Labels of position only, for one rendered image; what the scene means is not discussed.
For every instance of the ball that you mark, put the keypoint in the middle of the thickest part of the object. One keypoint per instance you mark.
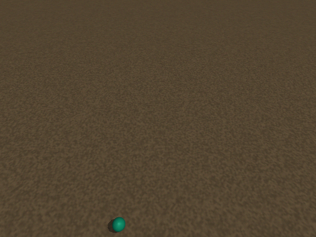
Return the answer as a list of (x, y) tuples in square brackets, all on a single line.
[(118, 224)]

